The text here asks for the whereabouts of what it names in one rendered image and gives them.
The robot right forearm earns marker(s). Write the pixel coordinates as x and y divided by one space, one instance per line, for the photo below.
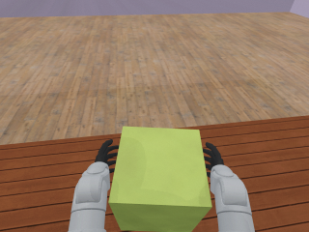
231 201

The right robot hand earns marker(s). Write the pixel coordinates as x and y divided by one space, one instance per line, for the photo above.
214 159

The left robot hand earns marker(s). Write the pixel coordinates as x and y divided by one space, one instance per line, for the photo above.
103 155

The carton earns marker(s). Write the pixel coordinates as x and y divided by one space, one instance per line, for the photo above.
160 181

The robot left forearm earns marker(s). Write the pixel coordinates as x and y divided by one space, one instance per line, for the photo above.
90 199

